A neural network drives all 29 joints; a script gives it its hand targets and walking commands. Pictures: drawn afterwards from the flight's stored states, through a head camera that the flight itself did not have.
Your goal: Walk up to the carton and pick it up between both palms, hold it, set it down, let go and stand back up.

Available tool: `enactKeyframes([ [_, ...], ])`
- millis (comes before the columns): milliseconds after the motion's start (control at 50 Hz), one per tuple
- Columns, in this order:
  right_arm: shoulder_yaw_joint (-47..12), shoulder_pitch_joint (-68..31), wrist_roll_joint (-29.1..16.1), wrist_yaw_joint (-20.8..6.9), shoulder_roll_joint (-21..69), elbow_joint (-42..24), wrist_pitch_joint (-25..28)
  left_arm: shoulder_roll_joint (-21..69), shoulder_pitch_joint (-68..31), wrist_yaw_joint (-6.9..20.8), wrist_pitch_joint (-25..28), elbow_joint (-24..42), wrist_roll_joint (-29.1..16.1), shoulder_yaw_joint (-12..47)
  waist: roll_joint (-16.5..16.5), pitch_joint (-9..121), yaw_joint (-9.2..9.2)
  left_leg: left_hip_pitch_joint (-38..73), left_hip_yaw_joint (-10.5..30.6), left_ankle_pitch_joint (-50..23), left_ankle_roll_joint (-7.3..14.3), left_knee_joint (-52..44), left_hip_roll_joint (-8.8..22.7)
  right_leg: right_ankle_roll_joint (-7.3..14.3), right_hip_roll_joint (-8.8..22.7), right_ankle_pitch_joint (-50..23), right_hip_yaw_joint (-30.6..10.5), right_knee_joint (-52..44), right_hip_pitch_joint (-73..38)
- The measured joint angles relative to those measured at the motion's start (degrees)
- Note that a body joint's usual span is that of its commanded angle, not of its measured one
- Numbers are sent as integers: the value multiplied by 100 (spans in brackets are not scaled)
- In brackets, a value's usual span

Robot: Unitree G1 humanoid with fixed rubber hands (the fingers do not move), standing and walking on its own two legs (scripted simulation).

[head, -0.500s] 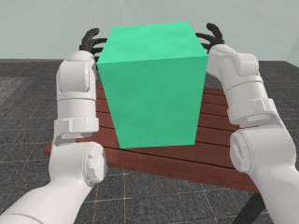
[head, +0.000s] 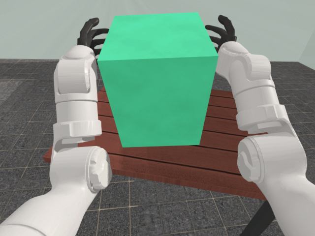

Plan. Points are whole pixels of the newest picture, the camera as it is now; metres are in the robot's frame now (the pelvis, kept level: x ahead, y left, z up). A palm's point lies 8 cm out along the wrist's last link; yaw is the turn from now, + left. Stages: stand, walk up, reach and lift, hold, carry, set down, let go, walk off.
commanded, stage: set down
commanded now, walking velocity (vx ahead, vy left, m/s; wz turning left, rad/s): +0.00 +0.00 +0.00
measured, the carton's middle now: (158, 82) +0.39 -0.02 +0.27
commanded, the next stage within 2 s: none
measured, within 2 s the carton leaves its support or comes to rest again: neither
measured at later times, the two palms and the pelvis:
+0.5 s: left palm (98, 74) +0.41 +0.13 +0.28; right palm (214, 79) +0.40 -0.16 +0.27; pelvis +0.02 +0.00 +0.00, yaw +1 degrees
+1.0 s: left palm (102, 76) +0.42 +0.13 +0.27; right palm (212, 83) +0.41 -0.16 +0.26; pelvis +0.01 +0.00 +0.00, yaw +2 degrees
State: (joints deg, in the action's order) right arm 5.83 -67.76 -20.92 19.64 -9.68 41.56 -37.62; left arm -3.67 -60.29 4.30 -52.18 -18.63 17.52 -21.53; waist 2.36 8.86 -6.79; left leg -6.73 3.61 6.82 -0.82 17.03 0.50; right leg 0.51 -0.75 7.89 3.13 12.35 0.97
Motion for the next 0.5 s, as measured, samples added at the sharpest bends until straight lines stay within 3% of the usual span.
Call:
enactKeyframes([
  [120, 502, -175, 681, -251, 271, 34, 604, -90, -474, 288, 595, -354, 259, -266, 75, -184, -35, 15, -11, -40, 14, -53, -27, -9, 34, 24, 11, 60, 34],
  [240, 529, 113, 861, -386, 364, 38, 1068, -111, -455, 408, 950, -513, 341, -218, 138, -397, 19, 99, 8, -61, 23, -155, -46, -14, 54, 0, 57, -83, -86],
  [500, -4, 1701, 719, -405, 512, -1493, 1496, 211, 1115, -5, 913, 1320, 49, 579, 333, -894, -246, 353, 86, 40, 0, -207, -37, -9, 26, -88, 161, -537, -555],
])
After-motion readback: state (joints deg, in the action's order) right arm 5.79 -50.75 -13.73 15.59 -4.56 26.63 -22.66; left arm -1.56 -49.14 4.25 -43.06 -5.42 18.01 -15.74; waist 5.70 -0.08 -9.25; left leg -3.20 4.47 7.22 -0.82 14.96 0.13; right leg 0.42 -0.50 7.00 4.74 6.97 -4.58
